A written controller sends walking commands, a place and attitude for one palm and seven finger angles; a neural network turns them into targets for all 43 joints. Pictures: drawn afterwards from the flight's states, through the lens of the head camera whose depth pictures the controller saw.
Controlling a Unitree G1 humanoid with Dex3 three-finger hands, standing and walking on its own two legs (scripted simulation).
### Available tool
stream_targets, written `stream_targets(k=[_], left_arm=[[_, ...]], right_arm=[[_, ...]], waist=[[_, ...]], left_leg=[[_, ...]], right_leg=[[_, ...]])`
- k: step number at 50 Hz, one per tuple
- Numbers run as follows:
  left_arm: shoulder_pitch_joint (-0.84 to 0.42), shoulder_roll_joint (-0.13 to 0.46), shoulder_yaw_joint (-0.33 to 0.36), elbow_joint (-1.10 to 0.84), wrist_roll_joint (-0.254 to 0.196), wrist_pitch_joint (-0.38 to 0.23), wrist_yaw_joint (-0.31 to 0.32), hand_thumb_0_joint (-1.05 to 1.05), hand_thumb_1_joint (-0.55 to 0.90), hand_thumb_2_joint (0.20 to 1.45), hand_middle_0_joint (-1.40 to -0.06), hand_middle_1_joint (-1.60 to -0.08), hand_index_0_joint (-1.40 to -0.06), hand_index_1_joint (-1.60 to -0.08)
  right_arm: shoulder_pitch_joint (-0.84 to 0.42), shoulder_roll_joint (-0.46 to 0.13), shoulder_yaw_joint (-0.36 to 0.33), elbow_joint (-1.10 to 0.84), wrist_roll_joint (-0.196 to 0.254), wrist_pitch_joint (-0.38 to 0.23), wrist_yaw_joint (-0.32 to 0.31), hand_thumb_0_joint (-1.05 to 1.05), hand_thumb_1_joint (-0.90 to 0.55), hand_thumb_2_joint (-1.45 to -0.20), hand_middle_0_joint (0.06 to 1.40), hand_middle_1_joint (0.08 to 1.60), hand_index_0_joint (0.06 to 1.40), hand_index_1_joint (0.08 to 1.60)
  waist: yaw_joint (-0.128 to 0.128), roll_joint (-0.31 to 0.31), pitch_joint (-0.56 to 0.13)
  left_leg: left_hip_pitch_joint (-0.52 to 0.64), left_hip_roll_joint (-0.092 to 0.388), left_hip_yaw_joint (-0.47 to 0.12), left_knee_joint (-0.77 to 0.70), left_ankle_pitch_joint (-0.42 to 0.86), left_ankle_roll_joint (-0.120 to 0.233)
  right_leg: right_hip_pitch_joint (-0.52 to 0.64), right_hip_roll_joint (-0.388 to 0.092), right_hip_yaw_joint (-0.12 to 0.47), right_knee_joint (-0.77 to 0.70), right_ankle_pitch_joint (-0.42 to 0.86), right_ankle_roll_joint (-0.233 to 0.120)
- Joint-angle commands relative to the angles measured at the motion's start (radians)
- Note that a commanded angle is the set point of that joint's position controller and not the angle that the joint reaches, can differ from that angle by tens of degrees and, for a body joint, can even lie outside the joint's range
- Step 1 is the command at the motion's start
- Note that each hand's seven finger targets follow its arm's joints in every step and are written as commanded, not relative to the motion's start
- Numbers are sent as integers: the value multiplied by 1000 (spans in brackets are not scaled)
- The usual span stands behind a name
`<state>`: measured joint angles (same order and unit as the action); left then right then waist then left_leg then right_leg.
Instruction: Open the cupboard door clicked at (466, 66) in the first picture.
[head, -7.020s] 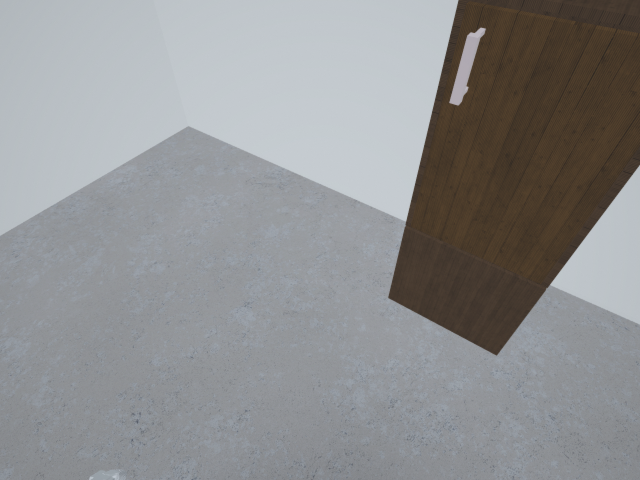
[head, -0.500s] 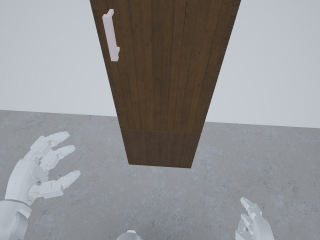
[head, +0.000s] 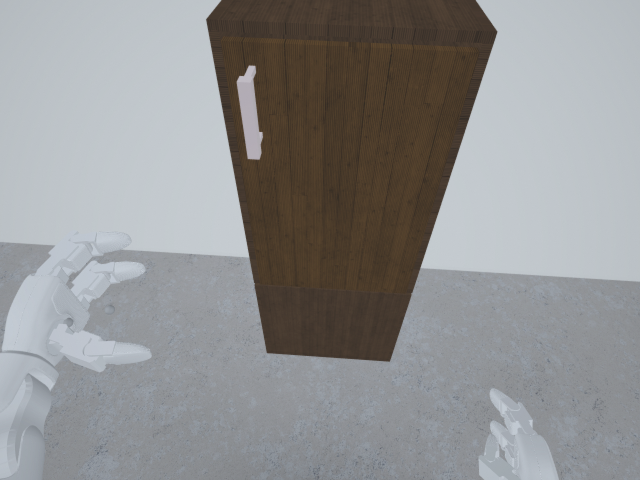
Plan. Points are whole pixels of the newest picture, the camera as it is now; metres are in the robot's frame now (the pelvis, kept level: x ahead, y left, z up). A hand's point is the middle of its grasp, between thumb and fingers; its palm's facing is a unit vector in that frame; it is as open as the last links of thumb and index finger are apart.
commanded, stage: raise the hand with hooked fingers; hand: left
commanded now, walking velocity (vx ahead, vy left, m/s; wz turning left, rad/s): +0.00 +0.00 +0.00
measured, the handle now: (252, 113) +0.60 +0.16 +0.17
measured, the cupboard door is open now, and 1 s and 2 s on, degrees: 0 0 0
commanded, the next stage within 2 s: move the hooked fingers beside the handle in 0.92 s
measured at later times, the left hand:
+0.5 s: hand (75, 237) +0.29 +0.28 +0.19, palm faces +0.07 -1.00 -0.05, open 14.0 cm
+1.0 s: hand (108, 243) +0.30 +0.25 +0.18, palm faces +0.06 -1.00 -0.04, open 14.0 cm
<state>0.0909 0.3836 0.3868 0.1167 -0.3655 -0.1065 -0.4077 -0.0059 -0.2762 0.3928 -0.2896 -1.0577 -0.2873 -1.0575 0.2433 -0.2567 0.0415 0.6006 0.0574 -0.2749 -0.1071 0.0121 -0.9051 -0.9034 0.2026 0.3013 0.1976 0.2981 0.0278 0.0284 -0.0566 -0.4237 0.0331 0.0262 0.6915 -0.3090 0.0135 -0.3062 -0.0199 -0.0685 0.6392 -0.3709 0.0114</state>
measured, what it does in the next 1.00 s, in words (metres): stands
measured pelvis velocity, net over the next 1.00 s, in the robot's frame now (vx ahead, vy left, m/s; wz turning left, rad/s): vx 0.00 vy -0.02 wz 0.00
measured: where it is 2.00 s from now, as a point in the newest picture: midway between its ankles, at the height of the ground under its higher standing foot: outside the picture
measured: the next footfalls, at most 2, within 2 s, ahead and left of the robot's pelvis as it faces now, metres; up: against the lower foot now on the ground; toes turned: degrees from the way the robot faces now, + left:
none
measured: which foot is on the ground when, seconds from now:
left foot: down 0.00-1.00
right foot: down 0.00-1.00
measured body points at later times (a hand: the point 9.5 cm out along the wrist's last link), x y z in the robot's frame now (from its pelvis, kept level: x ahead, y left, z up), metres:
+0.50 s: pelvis +0.00 -0.01 +0.01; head -0.02 -0.02 +0.46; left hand +0.28 +0.33 +0.20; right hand +0.18 -0.23 -0.06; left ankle +0.03 +0.11 -0.72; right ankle -0.02 -0.13 -0.72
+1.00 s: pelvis +0.00 -0.02 +0.01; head -0.01 -0.04 +0.46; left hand +0.29 +0.31 +0.18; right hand +0.19 -0.26 -0.06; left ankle +0.03 +0.11 -0.72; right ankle -0.02 -0.13 -0.72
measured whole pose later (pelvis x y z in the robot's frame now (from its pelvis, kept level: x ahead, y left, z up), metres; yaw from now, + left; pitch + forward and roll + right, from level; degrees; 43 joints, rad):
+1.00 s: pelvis +0.00 -0.02 +0.01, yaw +0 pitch -1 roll +0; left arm -0.17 0.46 0.45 0.27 -0.34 0.12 -0.45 -0.02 -0.50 0.30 -0.31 -1.20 -0.30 -1.20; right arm 0.23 -0.27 0.06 0.60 0.09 -0.20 -0.12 0.01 -0.90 -0.90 0.20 0.30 0.20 0.30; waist 0.04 0.06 -0.03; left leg -0.27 0.05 0.02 0.52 -0.23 -0.02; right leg -0.17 0.00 -0.08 0.50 -0.31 -0.02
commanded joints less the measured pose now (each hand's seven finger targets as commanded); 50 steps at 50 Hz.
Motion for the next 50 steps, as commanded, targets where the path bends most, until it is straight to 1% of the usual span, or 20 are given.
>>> stream_targets(k=[1,3,11,12,14,17,19,21,23,24,29,31,34,35,39,42,44,45,49,50], left_arm=[[-252,236,108,-186,-22,3,-4,0,-500,300,-300,-1200,-300,-1200],[-296,249,110,-200,-13,22,-3,0,-500,300,-300,-1200,-300,-1200],[-451,312,131,-165,4,86,-13,0,-500,300,-300,-1200,-300,-1200],[-468,315,128,-158,9,97,-16,0,-500,300,-300,-1200,-300,-1200],[-497,338,142,-144,6,115,-22,0,-500,300,-300,-1200,-300,-1200],[-548,354,145,-122,11,138,-30,0,-500,300,-300,-1200,-300,-1200],[-555,365,151,-81,5,154,-39,0,-500,300,-300,-1200,-300,-1200],[-607,382,148,-74,12,169,-44,0,-500,300,-300,-1200,-300,-1200],[-551,350,133,-16,13,187,-49,0,-500,300,-300,-1200,-300,-1200],[-520,338,129,3,5,192,-55,0,-500,300,-300,-1200,-300,-1200],[-537,376,163,-58,0,176,-50,0,-500,300,-300,-1200,-300,-1200],[-563,387,178,-104,4,153,-36,0,-500,300,-300,-1200,-300,-1200],[-579,408,198,-154,7,122,-17,0,-500,300,-300,-1200,-300,-1200],[-589,399,190,-163,12,118,-15,0,-500,300,-300,-1200,-300,-1200],[-543,369,171,-68,8,142,-24,0,-500,300,-300,-1200,-300,-1200],[-567,354,142,-66,14,162,-33,0,-500,300,-300,-1200,-300,-1200],[-562,356,145,-62,5,161,-35,0,-500,300,-300,-1200,-300,-1200],[-568,375,161,-74,5,158,-35,0,-500,300,-300,-1200,-300,-1200],[-547,367,165,-49,-4,157,-39,0,-500,300,-300,-1200,-300,-1200],[-563,372,163,-63,0,153,-39,0,-500,300,-300,-1200,-300,-1200]], right_arm=[[-81,-134,-41,-148,9,-35,-11,0,-900,-900,200,300,200,300],[-88,-130,-35,-153,9,-31,-11,0,-900,-900,200,300,200,300],[-105,-129,-18,-147,13,-10,-22,0,-900,-900,200,300,200,300],[-108,-128,-15,-147,15,-7,-23,0,-900,-900,200,300,200,300],[-111,-127,-11,-151,15,-4,-23,0,-900,-900,200,300,200,300],[-118,-126,-10,-151,20,2,-24,0,-900,-900,200,300,200,300],[-115,-129,-9,-149,22,7,-23,0,-900,-900,200,300,200,300],[-123,-130,-8,-152,27,10,-23,0,-900,-900,200,300,200,300],[-117,-131,-12,-158,29,13,-20,0,-900,-900,200,300,200,300],[-111,-132,-12,-158,29,17,-16,0,-900,-900,200,300,200,300],[-120,-135,-19,-170,28,19,-6,0,-900,-900,200,300,200,300],[-122,-130,-21,-171,26,15,-8,0,-900,-900,200,300,200,300],[-117,-126,-23,-165,21,8,-14,0,-900,-900,200,300,200,300],[-119,-125,-22,-164,21,4,-15,0,-900,-900,200,300,200,300],[-109,-127,-24,-152,26,10,-22,0,-900,-900,200,300,200,300],[-118,-127,-22,-155,31,13,-23,0,-900,-900,200,300,200,300],[-122,-126,-22,-158,30,14,-22,0,-900,-900,200,300,200,300],[-121,-129,-23,-159,28,13,-21,0,-900,-900,200,300,200,300],[-120,-126,-23,-160,30,20,-18,0,-900,-900,200,300,200,300],[-126,-127,-22,-164,32,19,-17,0,-900,-900,200,300,200,300]], waist=[[4,66,-135],[5,93,-145],[4,67,-141],[4,95,-144],[12,71,-146],[7,86,-148],[10,39,-127],[7,70,-123],[10,65,-119],[13,19,-106],[18,20,-129],[15,68,-158],[16,64,-181],[14,99,-181],[11,27,-130],[5,64,-127],[8,33,-116],[11,21,-145],[14,-4,-142],[13,14,-149]], left_leg=[[212,-23,-59,-148,184,9],[234,-22,-65,-159,191,7],[292,-22,-80,-209,199,6],[300,-22,-80,-216,195,5],[308,-25,-83,-223,211,6],[323,-28,-75,-233,206,8],[311,-31,-74,-238,200,11],[314,-33,-71,-248,175,11],[311,-35,-68,-249,169,12],[296,-36,-66,-248,174,13],[296,-39,-51,-231,194,17],[320,-40,-45,-229,207,18],[336,-40,-37,-224,236,20],[344,-40,-34,-225,246,20],[312,-41,-29,-227,215,21],[315,-43,-27,-224,210,21],[308,-43,-28,-217,218,23],[310,-44,-30,-215,228,24],[298,-45,-24,-205,236,23],[298,-46,-24,-205,230,23]], right_leg=[[-33,48,-10,-113,232,-26],[-22,47,-11,-120,231,-30],[22,50,-11,-176,236,-35],[22,48,-10,-182,229,-36],[48,52,-8,-195,246,-39],[46,47,-5,-213,248,-37],[61,48,-1,-230,248,-37],[49,45,3,-240,224,-36],[45,44,3,-241,220,-37],[59,44,3,-245,229,-36],[64,41,17,-239,254,-30],[70,40,20,-235,268,-30],[94,39,23,-232,304,-26],[92,39,23,-229,319,-27],[81,35,26,-241,306,-19],[62,33,29,-239,307,-18],[66,34,35,-241,319,-15],[79,31,35,-233,338,-14],[85,31,38,-225,353,-9],[78,29,42,-224,349,-8]])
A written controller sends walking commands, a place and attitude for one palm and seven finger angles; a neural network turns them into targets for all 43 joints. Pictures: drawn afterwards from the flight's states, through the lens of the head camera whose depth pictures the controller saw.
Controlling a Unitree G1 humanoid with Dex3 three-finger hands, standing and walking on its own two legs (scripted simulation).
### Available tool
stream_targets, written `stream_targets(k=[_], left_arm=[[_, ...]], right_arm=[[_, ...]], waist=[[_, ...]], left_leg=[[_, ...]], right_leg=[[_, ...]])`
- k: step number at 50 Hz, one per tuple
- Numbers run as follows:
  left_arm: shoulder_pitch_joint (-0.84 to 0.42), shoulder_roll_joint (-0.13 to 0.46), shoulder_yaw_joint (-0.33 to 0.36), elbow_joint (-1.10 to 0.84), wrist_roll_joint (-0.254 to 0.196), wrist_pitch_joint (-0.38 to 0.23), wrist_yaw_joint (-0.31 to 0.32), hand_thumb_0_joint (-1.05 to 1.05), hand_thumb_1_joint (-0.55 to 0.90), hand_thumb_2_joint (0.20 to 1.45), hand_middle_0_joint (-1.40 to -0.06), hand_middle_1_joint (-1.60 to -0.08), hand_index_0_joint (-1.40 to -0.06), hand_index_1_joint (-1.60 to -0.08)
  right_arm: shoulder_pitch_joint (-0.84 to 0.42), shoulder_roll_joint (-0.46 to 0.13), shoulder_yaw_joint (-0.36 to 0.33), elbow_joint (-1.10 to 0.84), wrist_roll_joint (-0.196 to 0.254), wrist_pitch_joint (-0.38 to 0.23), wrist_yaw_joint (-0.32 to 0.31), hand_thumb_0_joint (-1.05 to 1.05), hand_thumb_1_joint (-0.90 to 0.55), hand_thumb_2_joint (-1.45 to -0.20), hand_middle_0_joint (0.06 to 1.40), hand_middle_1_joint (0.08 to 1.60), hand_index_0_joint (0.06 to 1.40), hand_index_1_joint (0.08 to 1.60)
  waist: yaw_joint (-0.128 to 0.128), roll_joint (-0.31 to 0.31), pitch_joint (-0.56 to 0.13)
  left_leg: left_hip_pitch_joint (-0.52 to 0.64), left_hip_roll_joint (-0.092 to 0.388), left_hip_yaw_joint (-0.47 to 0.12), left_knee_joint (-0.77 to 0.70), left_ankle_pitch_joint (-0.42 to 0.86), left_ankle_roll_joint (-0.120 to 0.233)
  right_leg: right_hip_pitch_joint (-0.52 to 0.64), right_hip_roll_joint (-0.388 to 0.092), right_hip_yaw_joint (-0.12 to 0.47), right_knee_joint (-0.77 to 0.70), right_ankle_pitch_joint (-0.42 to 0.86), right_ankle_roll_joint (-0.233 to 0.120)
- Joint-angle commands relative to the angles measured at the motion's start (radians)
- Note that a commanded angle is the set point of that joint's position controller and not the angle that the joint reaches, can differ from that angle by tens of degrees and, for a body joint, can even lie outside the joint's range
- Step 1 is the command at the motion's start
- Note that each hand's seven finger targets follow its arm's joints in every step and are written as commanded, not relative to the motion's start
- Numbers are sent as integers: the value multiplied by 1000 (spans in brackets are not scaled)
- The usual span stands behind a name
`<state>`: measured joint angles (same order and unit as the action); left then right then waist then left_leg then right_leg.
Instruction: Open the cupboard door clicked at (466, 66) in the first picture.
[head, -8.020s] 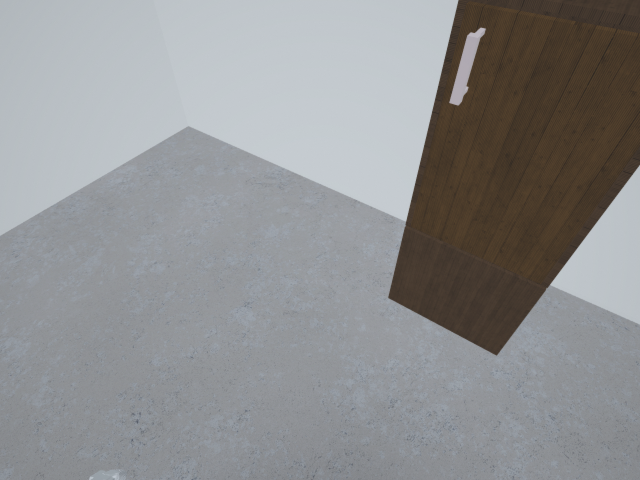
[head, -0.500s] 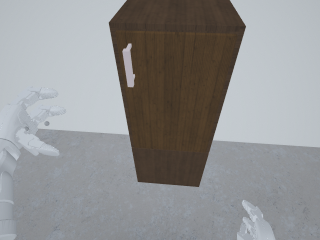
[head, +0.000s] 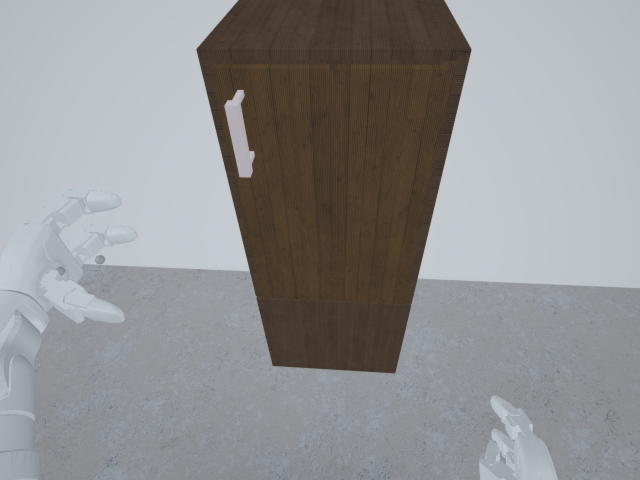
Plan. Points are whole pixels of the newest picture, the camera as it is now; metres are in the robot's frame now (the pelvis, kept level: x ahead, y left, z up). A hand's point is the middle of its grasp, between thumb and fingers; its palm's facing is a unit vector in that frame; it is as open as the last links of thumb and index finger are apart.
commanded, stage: move the hooked fingers beside the handle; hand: left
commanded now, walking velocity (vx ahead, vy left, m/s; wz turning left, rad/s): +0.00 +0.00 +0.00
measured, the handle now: (242, 134) +0.60 +0.19 +0.15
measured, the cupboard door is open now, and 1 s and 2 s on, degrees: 0 0 0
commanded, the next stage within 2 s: none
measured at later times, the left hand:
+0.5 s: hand (135, 219) +0.36 +0.27 +0.16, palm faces +0.04 -1.00 +0.00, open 14.0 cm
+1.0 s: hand (171, 182) +0.45 +0.25 +0.16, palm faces +0.03 -1.00 +0.00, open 14.0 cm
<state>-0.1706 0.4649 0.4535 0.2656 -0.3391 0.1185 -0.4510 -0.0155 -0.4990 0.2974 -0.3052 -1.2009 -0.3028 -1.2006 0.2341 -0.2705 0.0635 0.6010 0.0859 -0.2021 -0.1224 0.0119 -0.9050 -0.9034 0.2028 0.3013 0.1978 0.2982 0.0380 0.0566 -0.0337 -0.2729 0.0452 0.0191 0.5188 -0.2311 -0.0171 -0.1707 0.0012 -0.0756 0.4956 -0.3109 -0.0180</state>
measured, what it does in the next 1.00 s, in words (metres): stands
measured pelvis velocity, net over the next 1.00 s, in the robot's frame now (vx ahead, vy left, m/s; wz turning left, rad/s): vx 0.01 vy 0.02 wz -0.02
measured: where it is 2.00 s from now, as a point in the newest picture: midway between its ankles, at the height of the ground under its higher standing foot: outside the picture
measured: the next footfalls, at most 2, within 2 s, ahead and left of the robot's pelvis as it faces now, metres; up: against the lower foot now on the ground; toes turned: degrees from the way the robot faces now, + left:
none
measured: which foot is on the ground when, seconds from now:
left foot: down 0.00-1.00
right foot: down 0.00-1.00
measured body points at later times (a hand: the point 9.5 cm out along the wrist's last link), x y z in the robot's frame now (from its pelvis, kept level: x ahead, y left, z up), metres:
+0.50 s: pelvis +0.00 +0.01 +0.00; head +0.01 +0.00 +0.45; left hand +0.36 +0.32 +0.17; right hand +0.15 -0.24 -0.09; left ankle +0.03 +0.13 -0.74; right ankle -0.03 -0.10 -0.74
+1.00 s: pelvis +0.01 +0.02 -0.01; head +0.04 +0.02 +0.44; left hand +0.44 +0.31 +0.16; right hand +0.08 -0.25 -0.11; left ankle +0.03 +0.13 -0.74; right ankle -0.03 -0.10 -0.74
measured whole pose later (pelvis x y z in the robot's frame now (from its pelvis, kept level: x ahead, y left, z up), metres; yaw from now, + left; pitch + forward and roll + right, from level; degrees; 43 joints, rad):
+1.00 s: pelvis +0.01 +0.02 -0.01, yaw -1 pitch +6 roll -1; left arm -0.73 0.52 0.38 0.88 -0.19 -0.03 -0.34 -0.02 -0.50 0.30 -0.30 -1.20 -0.30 -1.20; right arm 0.35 -0.29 0.04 0.65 0.06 -0.09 -0.10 0.01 -0.91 -0.90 0.20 0.30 0.20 0.30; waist -0.06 0.02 -0.05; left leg -0.42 0.04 0.04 0.59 -0.27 0.01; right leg -0.32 -0.01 -0.05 0.55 -0.32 0.00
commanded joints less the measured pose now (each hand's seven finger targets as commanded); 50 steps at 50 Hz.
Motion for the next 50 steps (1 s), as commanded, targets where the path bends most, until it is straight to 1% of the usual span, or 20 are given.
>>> stream_targets(k=[1,8,9,11,14,18,19,21,24,25,26,31,33,37,40,42,44,47,49,50], left_arm=[[-310,290,95,-210,-22,-71,6,0,-500,300,-300,-1200,-300,-1200],[-532,278,23,-108,8,-89,24,0,-500,300,-300,-1200,-300,-1200],[-535,283,26,-100,5,-94,26,0,-500,300,-300,-1200,-300,-1200],[-537,294,35,-84,16,-97,27,0,-500,300,-300,-1200,-300,-1200],[-535,300,41,-22,18,-97,33,0,-500,300,-300,-1200,-300,-1200],[-563,300,40,1,33,-91,45,0,-500,300,-300,-1200,-300,-1200],[-540,313,56,31,29,-91,48,0,-500,300,-300,-1200,-300,-1200],[-601,285,21,28,37,-94,52,0,-500,300,-300,-1200,-300,-1200],[-642,315,40,42,50,-110,66,0,-500,300,-300,-1200,-300,-1200],[-681,298,16,31,55,-116,68,0,-500,300,-300,-1200,-300,-1200],[-701,264,-13,48,58,-117,71,0,-500,300,-300,-1200,-300,-1200],[-827,260,-46,139,81,-134,95,0,-500,300,-300,-1200,-300,-1200],[-844,267,-42,175,92,-141,107,0,-500,300,-300,-1200,-300,-1200],[-878,290,-26,246,104,-159,118,0,-500,300,-300,-1200,-300,-1200],[-870,367,40,308,112,-179,123,0,-500,300,-300,-1200,-300,-1200],[-929,323,-12,324,120,-191,115,0,-500,300,-300,-1200,-300,-1200],[-944,352,6,351,124,-210,115,0,-500,300,-300,-1200,-300,-1200],[-1024,314,-41,376,133,-227,109,0,-500,300,-300,-1200,-300,-1200],[-1078,307,-55,429,132,-239,111,0,-500,300,-300,-1200,-300,-1200],[-1083,345,-23,450,135,-245,113,0,-500,300,-300,-1200,-300,-1200]], right_arm=[[-117,-111,-44,-163,2,-53,-4,0,-900,-900,200,300,200,300],[-93,-117,-44,-129,5,-43,-24,0,-900,-900,200,300,200,300],[-91,-118,-42,-130,2,-43,-24,0,-900,-900,200,300,200,300],[-91,-119,-43,-132,0,-39,-22,0,-900,-900,200,300,200,300],[-79,-121,-44,-129,-1,-31,-16,0,-900,-900,200,300,200,300],[-68,-125,-49,-136,-2,-17,-7,0,-900,-900,200,300,200,300],[-60,-126,-49,-136,-1,-12,-3,0,-900,-900,200,300,200,300],[-58,-129,-50,-138,0,-5,-2,0,-900,-900,200,300,200,300],[-38,-132,-56,-133,-3,5,0,0,-900,-900,200,300,200,300],[-38,-133,-55,-132,-4,9,-1,0,-900,-900,200,300,200,300],[-30,-131,-56,-127,-3,10,-1,0,-900,-900,200,300,200,300],[6,-144,-61,-93,-8,20,-7,0,-900,-900,200,300,200,300],[18,-146,-63,-84,-11,25,-5,0,-900,-900,200,300,200,300],[49,-153,-68,-78,-17,38,5,0,-900,-900,200,300,200,300],[74,-161,-73,-74,-22,52,12,0,-900,-900,200,300,200,300],[80,-159,-74,-74,-19,61,16,0,-900,-900,200,300,200,300],[104,-165,-79,-67,-21,69,18,0,-900,-900,200,300,200,300],[118,-166,-83,-59,-20,78,20,0,-900,-900,200,300,200,300],[141,-170,-84,-40,-22,85,18,0,-900,-900,200,300,200,300],[151,-177,-87,-37,-24,86,20,0,-900,-900,200,300,200,300]], waist=[[2,2,-171],[-43,18,-164],[-36,-1,-182],[-28,36,-218],[-21,-5,-223],[-20,12,-236],[-14,-33,-229],[-28,-9,-226],[-31,-6,-249],[-38,28,-252],[-49,28,-241],[-75,8,-245],[-70,35,-261],[-71,0,-293],[-58,-26,-324],[-78,14,-304],[-78,-16,-315],[-103,51,-318],[-121,24,-291],[-114,11,-312]], left_leg=[[154,-58,-18,-32,153,53],[165,-56,-27,-26,108,54],[161,-57,-29,-20,123,56],[169,-58,-27,-18,146,55],[157,-56,-28,-16,174,54],[158,-52,-25,-17,201,52],[138,-52,-27,-18,202,53],[141,-51,-24,-21,194,53],[150,-48,-25,-11,211,54],[158,-46,-26,-14,207,52],[164,-45,-30,-14,198,52],[160,-41,-41,-15,150,53],[169,-39,-46,-14,169,49],[156,-37,-43,-2,209,51],[125,-36,-33,12,242,54],[127,-35,-29,17,240,52],[120,-33,-33,25,251,54],[144,-32,-33,36,248,51],[127,-31,-36,40,226,53],[124,-29,-40,41,226,53]], right_leg=[[-64,9,46,-78,290,18],[-119,10,48,-86,218,15],[-100,9,52,-82,235,14],[-85,5,52,-70,267,10],[-71,8,43,-61,301,8],[-77,9,36,-47,332,6],[-67,12,35,-47,331,7],[-87,11,37,-45,324,6],[-84,15,36,-41,324,3],[-95,15,35,-39,315,1],[-115,17,32,-42,300,1],[-154,18,32,-50,235,-1],[-154,18,30,-43,245,-5],[-139,19,30,-29,290,-3],[-105,17,38,-13,343,0],[-137,18,38,-9,340,0],[-130,22,35,-4,339,-3],[-185,24,39,-1,329,-1],[-204,26,37,-6,302,-2],[-203,26,38,-2,307,0]])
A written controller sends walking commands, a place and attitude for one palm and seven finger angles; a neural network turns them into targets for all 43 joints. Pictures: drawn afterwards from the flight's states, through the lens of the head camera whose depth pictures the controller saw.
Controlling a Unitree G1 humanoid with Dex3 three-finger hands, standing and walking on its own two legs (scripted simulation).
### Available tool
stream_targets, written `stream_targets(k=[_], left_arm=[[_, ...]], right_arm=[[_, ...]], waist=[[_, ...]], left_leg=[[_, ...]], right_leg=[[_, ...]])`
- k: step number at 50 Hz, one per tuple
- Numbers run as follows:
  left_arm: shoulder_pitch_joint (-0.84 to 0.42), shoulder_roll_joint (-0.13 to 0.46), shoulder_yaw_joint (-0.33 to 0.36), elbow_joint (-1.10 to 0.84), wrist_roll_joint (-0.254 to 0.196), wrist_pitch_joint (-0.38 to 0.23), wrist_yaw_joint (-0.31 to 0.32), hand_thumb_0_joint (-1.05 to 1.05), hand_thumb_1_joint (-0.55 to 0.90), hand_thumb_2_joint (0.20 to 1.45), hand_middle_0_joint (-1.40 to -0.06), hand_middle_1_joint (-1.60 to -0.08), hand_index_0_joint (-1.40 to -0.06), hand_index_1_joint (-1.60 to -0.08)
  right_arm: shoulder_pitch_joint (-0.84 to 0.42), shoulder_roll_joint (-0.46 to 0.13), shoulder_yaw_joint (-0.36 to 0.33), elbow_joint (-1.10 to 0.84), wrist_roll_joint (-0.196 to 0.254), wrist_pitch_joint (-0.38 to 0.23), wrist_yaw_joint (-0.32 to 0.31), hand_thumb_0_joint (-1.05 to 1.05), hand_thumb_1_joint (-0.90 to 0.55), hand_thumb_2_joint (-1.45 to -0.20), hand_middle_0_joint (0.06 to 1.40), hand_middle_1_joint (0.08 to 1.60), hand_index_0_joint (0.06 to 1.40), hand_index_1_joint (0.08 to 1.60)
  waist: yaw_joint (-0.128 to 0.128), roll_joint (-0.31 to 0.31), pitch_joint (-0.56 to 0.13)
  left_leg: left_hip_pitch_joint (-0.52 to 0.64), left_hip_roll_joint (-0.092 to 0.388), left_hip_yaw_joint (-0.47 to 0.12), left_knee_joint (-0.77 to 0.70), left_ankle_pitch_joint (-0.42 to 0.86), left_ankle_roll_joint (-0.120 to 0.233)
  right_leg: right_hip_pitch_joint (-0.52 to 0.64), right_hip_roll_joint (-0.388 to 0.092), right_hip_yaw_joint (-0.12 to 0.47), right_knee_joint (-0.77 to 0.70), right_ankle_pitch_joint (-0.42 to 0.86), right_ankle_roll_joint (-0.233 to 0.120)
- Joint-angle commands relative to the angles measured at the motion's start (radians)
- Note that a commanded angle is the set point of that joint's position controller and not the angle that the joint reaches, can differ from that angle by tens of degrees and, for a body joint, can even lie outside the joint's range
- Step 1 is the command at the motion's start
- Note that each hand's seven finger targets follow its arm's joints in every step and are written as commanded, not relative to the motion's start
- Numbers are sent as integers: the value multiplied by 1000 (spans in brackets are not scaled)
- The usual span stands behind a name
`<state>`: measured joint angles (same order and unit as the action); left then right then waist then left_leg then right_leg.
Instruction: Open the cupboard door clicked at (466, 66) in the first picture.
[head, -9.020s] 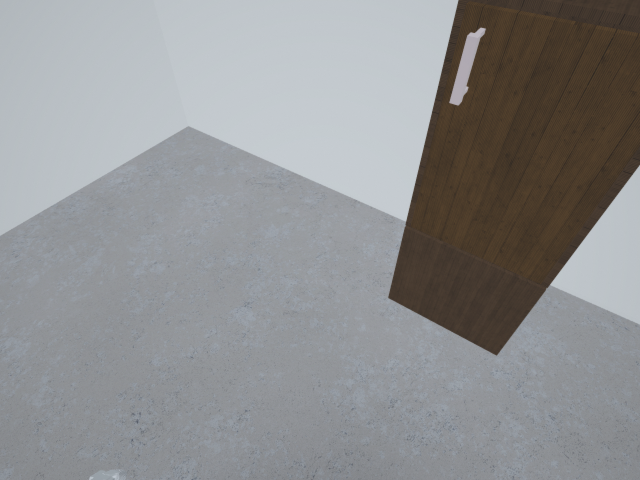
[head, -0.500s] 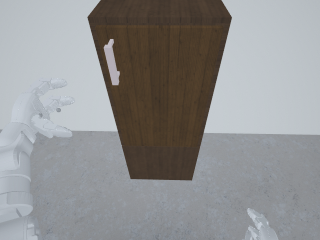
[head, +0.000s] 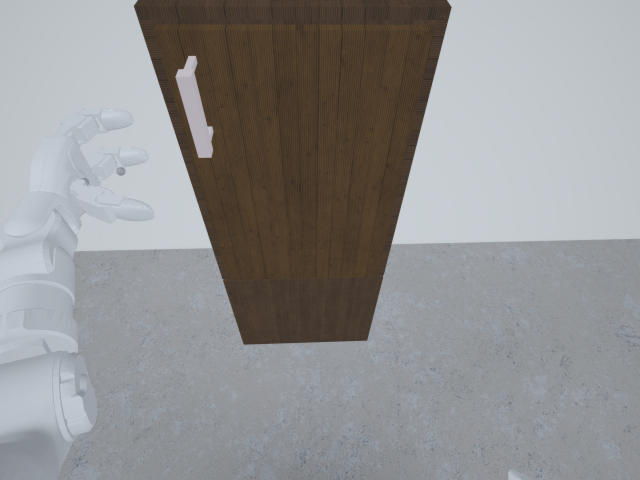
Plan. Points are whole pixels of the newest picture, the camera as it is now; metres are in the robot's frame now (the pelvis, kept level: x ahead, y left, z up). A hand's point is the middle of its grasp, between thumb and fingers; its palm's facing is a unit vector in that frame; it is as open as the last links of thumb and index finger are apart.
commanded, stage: move the hooked fingers beside the handle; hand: left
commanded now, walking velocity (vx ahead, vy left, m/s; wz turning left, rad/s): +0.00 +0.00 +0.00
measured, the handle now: (198, 108) +0.58 +0.18 +0.16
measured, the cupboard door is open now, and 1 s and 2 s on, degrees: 0 0 0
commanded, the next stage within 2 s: slide the fingers in behind the handle in 1.54 s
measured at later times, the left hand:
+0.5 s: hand (149, 133) +0.51 +0.23 +0.17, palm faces +0.04 -1.00 +0.03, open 14.0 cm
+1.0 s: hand (151, 127) +0.54 +0.24 +0.16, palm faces +0.03 -1.00 +0.02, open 14.0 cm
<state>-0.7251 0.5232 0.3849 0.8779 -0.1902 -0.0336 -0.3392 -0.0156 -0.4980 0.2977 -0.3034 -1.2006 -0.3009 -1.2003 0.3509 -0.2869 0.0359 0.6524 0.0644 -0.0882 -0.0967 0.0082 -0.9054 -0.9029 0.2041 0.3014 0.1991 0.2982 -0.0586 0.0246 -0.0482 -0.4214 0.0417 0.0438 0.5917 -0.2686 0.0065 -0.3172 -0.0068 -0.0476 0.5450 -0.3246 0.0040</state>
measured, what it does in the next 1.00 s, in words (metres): stands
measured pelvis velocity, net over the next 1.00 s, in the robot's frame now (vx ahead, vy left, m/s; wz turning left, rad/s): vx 0.02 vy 0.01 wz -0.04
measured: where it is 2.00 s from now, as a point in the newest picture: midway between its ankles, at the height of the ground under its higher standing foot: outside the picture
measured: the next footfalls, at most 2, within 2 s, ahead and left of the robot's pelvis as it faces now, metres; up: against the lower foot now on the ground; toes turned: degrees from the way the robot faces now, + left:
none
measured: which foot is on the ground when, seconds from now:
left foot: down 0.00-1.00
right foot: down 0.00-1.00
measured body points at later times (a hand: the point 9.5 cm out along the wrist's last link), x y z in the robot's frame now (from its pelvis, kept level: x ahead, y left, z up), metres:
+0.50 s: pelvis +0.00 +0.00 -0.01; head +0.08 +0.01 +0.43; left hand +0.50 +0.29 +0.17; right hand -0.01 -0.28 -0.12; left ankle +0.02 +0.11 -0.73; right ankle -0.03 -0.12 -0.73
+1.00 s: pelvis +0.02 +0.01 -0.01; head +0.11 +0.03 +0.43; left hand +0.53 +0.29 +0.16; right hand -0.02 -0.26 -0.12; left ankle +0.02 +0.11 -0.73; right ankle -0.03 -0.12 -0.73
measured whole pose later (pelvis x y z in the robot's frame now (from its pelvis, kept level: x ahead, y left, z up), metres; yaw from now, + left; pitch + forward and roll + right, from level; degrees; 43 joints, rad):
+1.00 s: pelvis +0.02 +0.01 -0.01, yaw -2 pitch +16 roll -3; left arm -1.02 0.68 0.46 1.18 -0.09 -0.15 -0.34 -0.02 -0.50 0.30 -0.30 -1.20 -0.30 -1.20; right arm 0.48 -0.28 0.02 0.66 0.01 0.05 -0.05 0.00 -0.91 -0.90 0.20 0.30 0.20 0.30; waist -0.16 0.03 -0.10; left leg -0.64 0.07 0.05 0.70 -0.34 0.02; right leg -0.52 0.02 -0.03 0.60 -0.35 0.02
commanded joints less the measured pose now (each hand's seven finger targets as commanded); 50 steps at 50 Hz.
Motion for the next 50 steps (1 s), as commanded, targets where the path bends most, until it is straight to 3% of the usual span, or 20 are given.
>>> stream_targets(k=[1,3,5,7,9,11,14,16,18,19,24,25,27,29,31,36,38,42,45,50], left_arm=[[-529,294,51,-167,-9,-103,2,0,-500,300,-300,-1200,-300,-1200],[-549,269,26,-91,-4,-104,1,0,-500,300,-300,-1200,-300,-1200],[-589,331,66,-40,4,-122,3,0,-500,300,-300,-1200,-300,-1200],[-630,346,58,-10,24,-137,2,0,-500,300,-300,-1200,-300,-1200],[-661,356,58,10,31,-160,5,0,-500,300,-300,-1200,-300,-1200],[-701,366,58,21,39,-180,3,0,-500,300,-300,-1200,-300,-1200],[-710,409,84,100,41,-187,-6,0,-500,300,-300,-1200,-300,-1200],[-745,385,49,96,54,-190,-12,0,-500,300,-300,-1200,-300,-1200],[-763,385,46,131,61,-186,-7,0,-500,300,-300,-1200,-300,-1200],[-774,391,59,138,56,-188,-4,0,-500,300,-300,-1200,-300,-1200],[-812,474,94,219,87,-180,8,0,-500,300,-300,-1200,-300,-1200],[-837,519,111,206,99,-184,13,0,-500,300,-300,-1200,-300,-1200],[-877,490,82,192,112,-196,14,0,-500,300,-300,-1200,-300,-1200],[-844,551,136,217,110,-205,13,0,-500,300,-300,-1200,-300,-1200],[-880,499,84,235,115,-199,0,0,-500,300,-300,-1200,-300,-1200],[-801,518,113,224,113,-186,-17,0,-500,300,-300,-1200,-300,-1200],[-791,514,115,240,108,-179,-19,0,-500,300,-300,-1200,-300,-1200],[-788,503,130,101,98,-205,-15,0,-500,300,-300,-1200,-300,-1200],[-800,434,96,74,78,-198,-11,0,-500,300,-300,-1200,-300,-1200],[-775,391,82,52,79,-169,20,0,-500,300,-300,-1200,-300,-1200]], right_arm=[[41,-162,-62,-90,-5,-26,-3,0,-900,-900,200,300,200,300],[53,-161,-60,-77,-6,-18,-1,0,-900,-900,200,300,200,300],[73,-171,-63,-67,-10,-10,-1,0,-900,-900,200,300,200,300],[82,-170,-61,-65,-13,-1,1,0,-900,-900,200,300,200,300],[102,-171,-64,-58,-16,6,2,0,-900,-900,200,300,200,300],[111,-173,-66,-55,-18,10,5,0,-900,-900,200,300,200,300],[141,-184,-67,-43,-22,22,4,0,-900,-900,200,300,200,300],[144,-180,-67,-45,-21,28,7,0,-900,-900,200,300,200,300],[165,-183,-69,-33,-25,33,8,0,-900,-900,200,300,200,300],[179,-186,-71,-31,-29,36,7,0,-900,-900,200,300,200,300],[215,-194,-68,-27,-35,55,8,0,-900,-900,200,300,200,300],[221,-200,-69,-28,-35,59,7,0,-900,-900,200,300,200,300],[235,-193,-70,-27,-41,63,12,0,-900,-900,200,300,200,300],[254,-201,-72,-30,-46,72,12,0,-900,-900,200,300,200,300],[258,-195,-71,-26,-45,78,15,0,-900,-900,200,300,200,300],[279,-198,-75,-39,-51,99,20,0,-900,-900,200,300,200,300],[283,-199,-76,-39,-52,106,21,0,-900,-900,200,300,200,300],[278,-190,-84,-52,-55,113,30,0,-900,-900,200,300,200,300],[273,-186,-86,-41,-54,118,37,0,-900,-900,200,300,200,300],[253,-179,-86,-44,-53,118,44,0,-900,-900,200,300,200,300]], waist=[[-13,56,-336],[-28,43,-298],[-31,-2,-303],[-38,52,-314],[-49,34,-329],[-57,76,-363],[-68,27,-353],[-73,99,-374],[-88,94,-359],[-95,47,-372],[-108,46,-356],[-111,56,-381],[-121,119,-408],[-112,79,-444],[-130,119,-430],[-104,144,-463],[-112,105,-428],[-86,195,-532],[-102,186,-498],[-94,187,-474]], left_leg=[[292,-25,-68,-28,289,27],[260,-25,-63,-22,264,28],[217,-28,-59,-15,249,35],[210,-30,-56,-8,239,33],[210,-27,-59,6,253,36],[231,-26,-63,13,264,32],[191,-24,-63,25,256,37],[208,-24,-61,31,271,32],[211,-18,-67,36,277,31],[201,-19,-67,44,286,37],[132,-20,-60,57,269,41],[131,-16,-61,59,272,41],[171,-13,-68,68,298,33],[164,-12,-67,80,332,38],[168,-11,-64,84,333,33],[198,-4,-64,93,406,29],[173,-2,-62,92,388,32],[278,3,-69,107,517,22],[312,12,-81,110,553,21],[314,13,-86,107,554,19]], right_leg=[[-50,35,10,-41,336,-24],[-75,34,10,-43,321,-20],[-60,34,16,-37,329,-16],[-76,30,22,-29,320,-15],[-82,34,22,-23,327,-15],[-99,36,24,-16,329,-14],[-99,38,25,-14,329,-12],[-123,38,26,-7,337,-11],[-157,42,20,-9,324,-10],[-143,45,21,-5,338,-8],[-147,45,28,-1,341,-2],[-147,43,34,2,347,2],[-175,46,26,9,346,-1],[-146,51,29,16,380,-2],[-178,52,27,15,380,0],[-186,58,17,25,406,-5],[-189,62,12,23,400,-3],[-180,66,8,38,452,-9],[-222,73,-4,32,435,-8],[-232,71,-8,32,416,-11]])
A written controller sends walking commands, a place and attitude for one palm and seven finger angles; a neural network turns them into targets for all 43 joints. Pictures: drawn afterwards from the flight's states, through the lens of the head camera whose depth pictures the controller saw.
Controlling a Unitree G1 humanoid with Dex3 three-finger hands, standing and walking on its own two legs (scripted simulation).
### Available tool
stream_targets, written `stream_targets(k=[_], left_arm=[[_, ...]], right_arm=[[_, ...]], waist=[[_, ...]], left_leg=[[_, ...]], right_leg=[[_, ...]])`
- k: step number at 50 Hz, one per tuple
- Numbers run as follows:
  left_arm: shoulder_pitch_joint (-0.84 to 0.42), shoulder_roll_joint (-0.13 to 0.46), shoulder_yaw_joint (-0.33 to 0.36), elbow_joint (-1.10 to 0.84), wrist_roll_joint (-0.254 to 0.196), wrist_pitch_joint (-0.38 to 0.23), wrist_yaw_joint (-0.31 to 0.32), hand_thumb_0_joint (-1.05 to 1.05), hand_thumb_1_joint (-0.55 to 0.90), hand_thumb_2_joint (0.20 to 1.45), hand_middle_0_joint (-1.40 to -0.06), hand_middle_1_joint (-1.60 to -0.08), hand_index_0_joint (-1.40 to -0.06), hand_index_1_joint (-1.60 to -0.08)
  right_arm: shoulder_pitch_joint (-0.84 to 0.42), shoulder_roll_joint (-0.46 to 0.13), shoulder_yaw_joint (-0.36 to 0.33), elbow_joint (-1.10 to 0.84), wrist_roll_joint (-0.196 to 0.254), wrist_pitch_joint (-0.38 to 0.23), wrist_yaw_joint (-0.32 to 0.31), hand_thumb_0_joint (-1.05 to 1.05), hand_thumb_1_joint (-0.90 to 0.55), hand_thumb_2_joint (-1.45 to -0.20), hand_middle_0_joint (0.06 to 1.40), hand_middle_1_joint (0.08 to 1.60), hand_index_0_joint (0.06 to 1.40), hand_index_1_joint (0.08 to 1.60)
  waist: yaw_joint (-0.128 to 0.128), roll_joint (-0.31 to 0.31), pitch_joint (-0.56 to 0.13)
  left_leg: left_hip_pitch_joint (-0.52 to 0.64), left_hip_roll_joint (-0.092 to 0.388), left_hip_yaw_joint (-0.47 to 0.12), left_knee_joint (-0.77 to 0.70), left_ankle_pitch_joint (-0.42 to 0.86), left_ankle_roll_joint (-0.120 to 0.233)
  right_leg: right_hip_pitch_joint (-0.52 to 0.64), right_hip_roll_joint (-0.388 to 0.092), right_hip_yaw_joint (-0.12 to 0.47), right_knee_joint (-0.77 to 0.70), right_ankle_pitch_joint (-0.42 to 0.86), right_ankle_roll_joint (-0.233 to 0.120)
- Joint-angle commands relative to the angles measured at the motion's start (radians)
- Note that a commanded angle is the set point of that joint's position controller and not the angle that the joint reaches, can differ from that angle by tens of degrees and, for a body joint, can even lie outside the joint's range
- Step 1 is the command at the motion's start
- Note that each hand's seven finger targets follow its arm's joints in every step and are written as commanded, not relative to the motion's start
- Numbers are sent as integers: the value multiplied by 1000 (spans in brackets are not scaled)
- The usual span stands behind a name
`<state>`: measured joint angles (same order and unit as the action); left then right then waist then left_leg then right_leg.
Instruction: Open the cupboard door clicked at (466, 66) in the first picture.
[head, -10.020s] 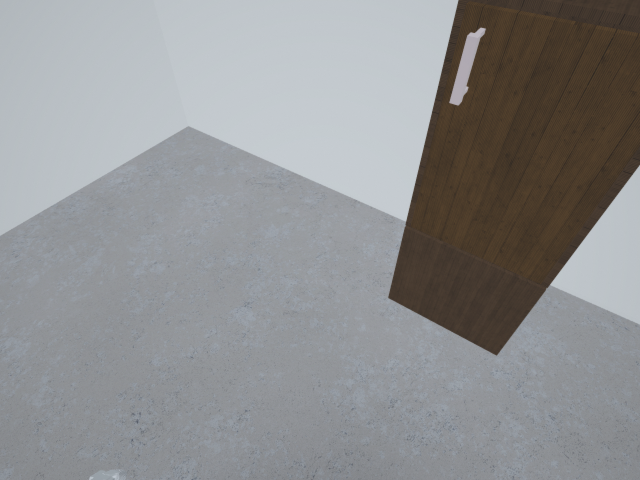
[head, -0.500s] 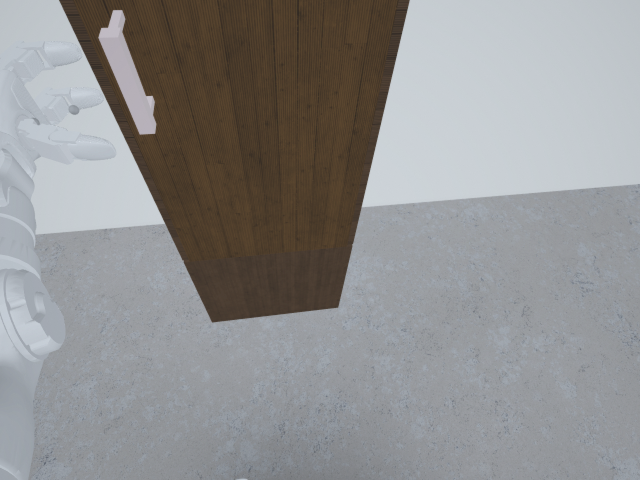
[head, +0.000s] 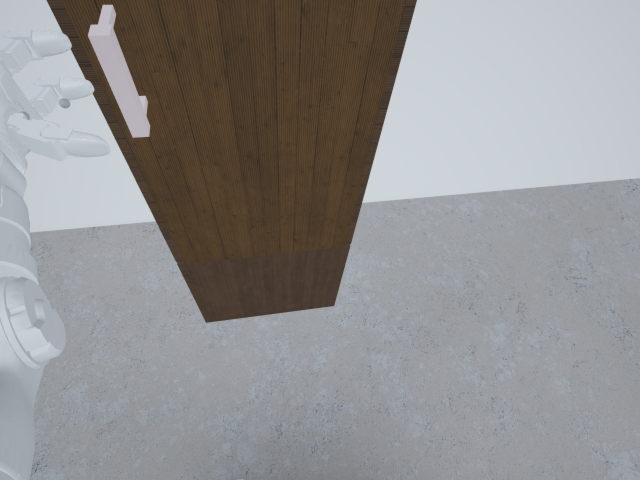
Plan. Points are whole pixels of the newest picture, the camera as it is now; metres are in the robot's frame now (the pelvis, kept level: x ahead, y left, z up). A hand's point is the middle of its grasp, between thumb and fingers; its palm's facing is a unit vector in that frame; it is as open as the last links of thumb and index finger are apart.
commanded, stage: move the hooked fingers beside the handle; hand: left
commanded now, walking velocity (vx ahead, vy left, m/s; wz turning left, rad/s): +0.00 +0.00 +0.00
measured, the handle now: (125, 75) +0.55 +0.19 +0.17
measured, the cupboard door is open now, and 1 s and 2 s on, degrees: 0 0 0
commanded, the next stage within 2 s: slide the fingers in behind the handle in 0.54 s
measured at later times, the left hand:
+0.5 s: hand (65, 106) +0.50 +0.24 +0.17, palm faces +0.09 -1.00 +0.00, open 14.0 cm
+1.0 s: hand (83, 102) +0.51 +0.23 +0.17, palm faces +0.08 -1.00 +0.02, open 14.0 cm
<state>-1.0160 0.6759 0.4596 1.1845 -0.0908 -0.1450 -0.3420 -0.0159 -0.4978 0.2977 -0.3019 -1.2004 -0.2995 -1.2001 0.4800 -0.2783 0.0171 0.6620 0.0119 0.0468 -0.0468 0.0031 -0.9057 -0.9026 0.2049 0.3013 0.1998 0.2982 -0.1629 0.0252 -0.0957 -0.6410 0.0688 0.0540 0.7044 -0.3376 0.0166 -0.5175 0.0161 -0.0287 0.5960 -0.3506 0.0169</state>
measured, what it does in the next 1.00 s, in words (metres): stands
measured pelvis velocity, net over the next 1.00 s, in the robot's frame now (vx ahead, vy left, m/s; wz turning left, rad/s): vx -0.01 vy -0.01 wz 0.01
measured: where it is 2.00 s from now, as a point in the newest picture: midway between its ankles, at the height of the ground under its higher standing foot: outside the picture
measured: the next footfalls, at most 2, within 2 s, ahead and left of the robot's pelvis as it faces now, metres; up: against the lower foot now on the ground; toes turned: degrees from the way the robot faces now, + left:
none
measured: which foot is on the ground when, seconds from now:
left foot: down 0.00-1.00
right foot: down 0.00-1.00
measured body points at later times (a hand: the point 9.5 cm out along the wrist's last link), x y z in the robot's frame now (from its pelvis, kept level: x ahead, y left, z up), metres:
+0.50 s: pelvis -0.02 -0.01 +0.00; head +0.07 +0.00 +0.44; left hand +0.49 +0.29 +0.17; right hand -0.02 -0.29 -0.11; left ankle -0.01 +0.10 -0.72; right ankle -0.05 -0.14 -0.72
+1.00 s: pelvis -0.01 -0.01 +0.00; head +0.08 +0.01 +0.44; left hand +0.50 +0.28 +0.17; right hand -0.04 -0.28 -0.11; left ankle -0.01 +0.10 -0.72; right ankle -0.05 -0.14 -0.72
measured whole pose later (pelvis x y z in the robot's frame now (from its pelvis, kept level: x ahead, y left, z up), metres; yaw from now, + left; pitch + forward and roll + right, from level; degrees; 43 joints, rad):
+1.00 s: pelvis -0.01 -0.01 +0.00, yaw +1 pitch +15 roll -3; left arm -1.07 0.66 0.42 1.25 -0.08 -0.16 -0.28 -0.02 -0.50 0.30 -0.31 -1.20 -0.29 -1.21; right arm 0.47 -0.28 0.02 0.67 0.01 0.02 -0.04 0.00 -0.91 -0.90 0.20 0.30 0.20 0.30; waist -0.17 0.03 -0.09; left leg -0.66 0.07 0.04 0.72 -0.33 0.01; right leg -0.54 0.02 -0.04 0.62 -0.35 0.01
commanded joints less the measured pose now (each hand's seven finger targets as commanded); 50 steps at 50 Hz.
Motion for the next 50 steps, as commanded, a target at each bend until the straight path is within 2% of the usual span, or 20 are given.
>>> stream_targets(k=[1,3,6,9,13,15,16,17,20,23,24,28,31,34,38,44,45,46,49,50], left_arm=[[-473,207,-11,-232,-22,-49,30,0,-500,300,-300,-1200,-300,-1200],[-479,227,-8,-177,-13,-36,44,0,-500,300,-300,-1200,-300,-1200],[-515,260,14,-206,3,-61,64,0,-500,300,-300,-1200,-300,-1200],[-514,271,19,-176,0,-85,63,0,-500,300,-300,-1200,-300,-1200],[-534,258,-15,-114,10,-76,48,0,-500,300,-300,-1200,-300,-1200],[-555,295,3,-105,7,-80,42,0,-500,300,-300,-1200,-300,-1200],[-557,299,2,-120,7,-83,38,0,-500,300,-300,-1200,-300,-1200],[-554,267,-23,-105,7,-81,33,0,-500,300,-300,-1200,-300,-1200],[-568,322,4,-88,4,-87,25,0,-500,300,-300,-1200,-300,-1200],[-589,289,-29,-107,7,-93,16,0,-500,300,-300,-1200,-300,-1200],[-584,276,-31,-99,1,-96,15,0,-500,300,-300,-1200,-300,-1200],[-606,300,-19,-91,-3,-85,15,0,-500,300,-300,-1200,-300,-1200],[-599,308,-5,-118,10,-93,30,0,-500,300,-300,-1200,-300,-1200],[-577,296,0,-98,6,-88,38,0,-500,300,-300,-1200,-300,-1200],[-574,303,0,-121,16,-82,43,0,-500,300,-300,-1200,-300,-1200],[-554,217,-32,-156,-2,-82,49,0,-500,300,-300,-1200,-300,-1200],[-572,240,-16,-184,-1,-87,53,0,-500,300,-300,-1200,-300,-1200],[-546,189,-45,-165,-5,-82,54,0,-500,300,-300,-1200,-300,-1200],[-540,204,-21,-158,-13,-82,63,0,-500,300,-300,-1200,-300,-1200],[-557,207,-22,-176,-8,-84,67,0,-500,300,-300,-1200,-300,-1200]], right_arm=[[121,-185,-67,-54,0,-18,-4,0,-900,-900,200,300,200,300],[114,-191,-62,-53,2,-18,-7,0,-900,-900,200,300,200,300],[109,-190,-60,-62,-1,-25,-10,0,-900,-900,200,300,200,300],[106,-190,-55,-63,-1,-29,-12,0,-900,-900,200,300,200,300],[89,-190,-50,-63,8,-32,-16,0,-900,-900,200,300,200,300],[96,-196,-48,-64,9,-32,-22,0,-900,-900,200,300,200,300],[95,-195,-50,-66,10,-32,-23,0,-900,-900,200,300,200,300],[94,-192,-47,-65,9,-34,-23,0,-900,-900,200,300,200,300],[104,-200,-46,-62,11,-35,-29,0,-900,-900,200,300,200,300],[109,-197,-48,-56,9,-37,-28,0,-900,-900,200,300,200,300],[119,-196,-48,-52,8,-36,-28,0,-900,-900,200,300,200,300],[132,-205,-50,-38,7,-37,-31,0,-900,-900,200,300,200,300],[145,-200,-52,-36,0,-38,-26,0,-900,-900,200,300,200,300],[152,-200,-52,-37,-2,-37,-21,0,-900,-900,200,300,200,300],[148,-199,-55,-43,-2,-35,-15,0,-900,-900,200,300,200,300],[148,-192,-58,-43,-5,-36,-9,0,-900,-900,200,300,200,300],[150,-193,-60,-38,-6,-36,-9,0,-900,-900,200,300,200,300],[141,-187,-60,-42,-4,-38,-5,0,-900,-900,200,300,200,300],[142,-192,-59,-39,-6,-39,-5,0,-900,-900,200,300,200,300],[135,-190,-61,-40,-6,-41,-4,0,-900,-900,200,300,200,300]], waist=[[5,152,-397],[-5,121,-332],[1,131,-401],[-3,81,-387],[-20,104,-345],[-23,69,-358],[-20,102,-371],[-26,101,-361],[-31,77,-355],[-37,133,-370],[-39,108,-361],[-44,108,-359],[-29,170,-406],[-34,104,-381],[-25,134,-384],[-24,153,-394],[-21,156,-417],[-21,166,-404],[-21,103,-379],[-23,124,-396]], left_leg=[[511,-16,-94,-9,594,10],[445,-19,-88,-23,493,13],[467,-23,-92,-14,509,13],[431,-28,-87,-9,494,19],[388,-33,-75,-12,396,21],[365,-34,-77,-14,387,24],[376,-35,-74,-13,392,23],[374,-36,-73,-13,382,24],[337,-37,-71,-15,346,28],[369,-37,-76,-13,351,24],[364,-37,-80,-11,355,27],[357,-33,-85,-20,326,27],[408,-31,-92,-12,387,20],[373,-33,-86,-12,379,28],[367,-34,-76,-18,372,24],[421,-32,-79,-11,425,22],[442,-26,-88,-11,449,18],[448,-28,-84,-8,448,17],[414,-30,-84,-9,433,22],[428,-29,-83,-9,449,21]], right_leg=[[-32,48,-30,-21,437,-23],[-38,44,-26,-26,396,-22],[-14,39,-18,-12,417,-23],[18,38,-13,-7,440,-22],[-7,31,0,-19,395,-17],[22,30,4,-17,407,-14],[22,28,7,-18,411,-15],[8,29,5,-20,401,-15],[24,27,12,-25,390,-11],[-1,29,7,-27,371,-14],[0,32,3,-27,368,-16],[-17,33,3,-36,333,-13],[-28,36,-4,-25,352,-20],[-7,40,-4,-28,364,-17],[4,40,-3,-29,373,-15],[-19,44,-12,-24,389,-23],[-20,44,-15,-19,396,-22],[-33,45,-15,-22,389,-23],[-13,45,-15,-20,396,-23],[-15,43,-12,-16,411,-21]])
